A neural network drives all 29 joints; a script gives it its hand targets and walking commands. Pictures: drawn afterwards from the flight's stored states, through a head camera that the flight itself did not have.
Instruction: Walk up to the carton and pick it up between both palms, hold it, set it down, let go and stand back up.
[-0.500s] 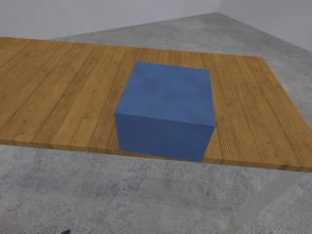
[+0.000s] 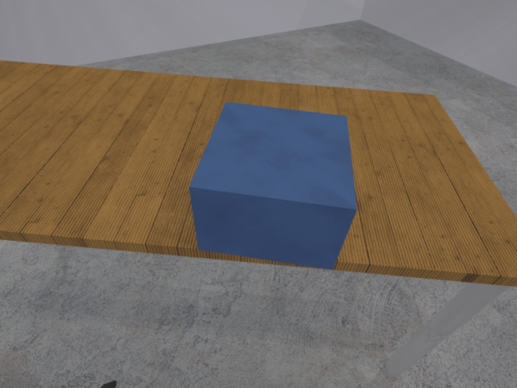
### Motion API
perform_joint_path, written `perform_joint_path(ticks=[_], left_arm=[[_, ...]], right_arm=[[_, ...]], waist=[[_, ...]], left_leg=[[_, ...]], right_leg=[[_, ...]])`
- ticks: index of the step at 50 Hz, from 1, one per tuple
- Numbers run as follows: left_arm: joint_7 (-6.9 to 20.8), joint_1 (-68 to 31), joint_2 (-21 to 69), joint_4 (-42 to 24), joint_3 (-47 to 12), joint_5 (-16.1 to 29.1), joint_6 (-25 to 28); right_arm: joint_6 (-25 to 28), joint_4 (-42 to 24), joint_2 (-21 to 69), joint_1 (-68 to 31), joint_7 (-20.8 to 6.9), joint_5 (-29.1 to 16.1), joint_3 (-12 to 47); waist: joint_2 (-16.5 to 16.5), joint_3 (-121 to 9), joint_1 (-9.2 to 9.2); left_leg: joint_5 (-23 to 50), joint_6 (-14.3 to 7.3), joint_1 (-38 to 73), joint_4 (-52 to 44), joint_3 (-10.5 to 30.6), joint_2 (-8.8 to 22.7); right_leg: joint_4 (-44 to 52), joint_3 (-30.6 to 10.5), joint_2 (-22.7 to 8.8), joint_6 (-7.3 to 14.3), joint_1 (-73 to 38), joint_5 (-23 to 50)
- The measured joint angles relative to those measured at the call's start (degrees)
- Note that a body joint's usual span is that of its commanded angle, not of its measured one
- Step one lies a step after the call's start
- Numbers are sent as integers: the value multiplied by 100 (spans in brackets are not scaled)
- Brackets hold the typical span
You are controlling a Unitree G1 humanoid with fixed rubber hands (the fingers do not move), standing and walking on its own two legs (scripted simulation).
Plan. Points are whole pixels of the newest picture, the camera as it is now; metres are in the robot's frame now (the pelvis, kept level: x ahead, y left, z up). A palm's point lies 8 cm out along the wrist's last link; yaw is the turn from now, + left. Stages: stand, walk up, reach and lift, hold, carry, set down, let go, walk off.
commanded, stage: stand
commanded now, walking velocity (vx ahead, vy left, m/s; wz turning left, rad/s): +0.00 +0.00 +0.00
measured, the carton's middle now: (275, 180) +0.51 -0.03 +0.05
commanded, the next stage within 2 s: none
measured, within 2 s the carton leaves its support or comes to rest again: neither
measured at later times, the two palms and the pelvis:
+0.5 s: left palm out of the picture +0.10 +0.25 -0.11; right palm out of the picture +0.08 -0.28 -0.10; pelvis +0.00 +0.00 +0.00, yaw +0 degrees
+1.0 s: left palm out of the picture +0.10 +0.25 -0.11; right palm out of the picture +0.08 -0.28 -0.10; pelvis +0.00 +0.00 +0.00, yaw +0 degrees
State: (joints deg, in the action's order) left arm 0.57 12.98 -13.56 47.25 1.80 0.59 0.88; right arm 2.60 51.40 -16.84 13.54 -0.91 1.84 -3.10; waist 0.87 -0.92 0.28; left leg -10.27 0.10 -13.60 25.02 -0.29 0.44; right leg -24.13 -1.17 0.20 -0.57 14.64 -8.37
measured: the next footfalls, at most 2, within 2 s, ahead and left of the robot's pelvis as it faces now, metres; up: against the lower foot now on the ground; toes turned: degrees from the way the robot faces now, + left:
none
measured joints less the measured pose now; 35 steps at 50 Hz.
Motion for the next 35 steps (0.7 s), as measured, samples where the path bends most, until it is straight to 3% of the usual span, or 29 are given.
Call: perform_joint_path(ticks=[35], left_arm=[[-1,0,-3,0,0,0,0]], right_arm=[[-4,0,0,0,-6,0,0]], waist=[[9,0,-1]], left_leg=[[0,0,0,0,-3,0]], right_leg=[[0,0,-2,0,0,0]])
